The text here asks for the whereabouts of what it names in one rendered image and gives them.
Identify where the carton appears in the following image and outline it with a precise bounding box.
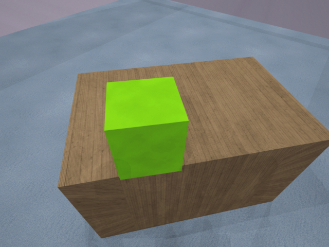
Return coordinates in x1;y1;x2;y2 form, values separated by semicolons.
104;77;189;180

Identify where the pedestal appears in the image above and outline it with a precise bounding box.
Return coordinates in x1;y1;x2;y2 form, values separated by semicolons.
58;57;329;238

